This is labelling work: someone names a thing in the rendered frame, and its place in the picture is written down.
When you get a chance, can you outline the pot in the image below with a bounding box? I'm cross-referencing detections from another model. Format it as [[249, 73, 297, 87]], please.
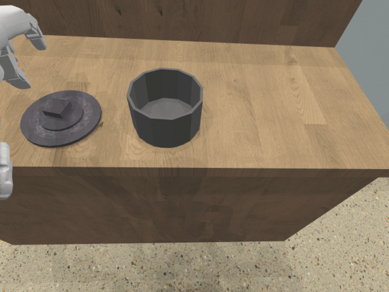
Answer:
[[126, 68, 203, 148]]

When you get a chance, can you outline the knob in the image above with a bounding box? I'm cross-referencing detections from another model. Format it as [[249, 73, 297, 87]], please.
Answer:
[[42, 98, 72, 119]]

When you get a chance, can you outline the robot left hand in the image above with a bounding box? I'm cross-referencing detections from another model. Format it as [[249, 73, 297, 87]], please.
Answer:
[[0, 5, 47, 89]]

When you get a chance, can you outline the robot left upper arm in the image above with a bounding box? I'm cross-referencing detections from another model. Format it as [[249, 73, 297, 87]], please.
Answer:
[[0, 142, 13, 200]]

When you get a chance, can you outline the table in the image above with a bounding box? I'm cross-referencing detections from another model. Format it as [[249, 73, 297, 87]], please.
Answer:
[[0, 0, 389, 245]]

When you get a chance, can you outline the lid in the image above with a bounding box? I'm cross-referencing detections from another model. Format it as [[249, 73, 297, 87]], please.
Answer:
[[20, 90, 102, 148]]

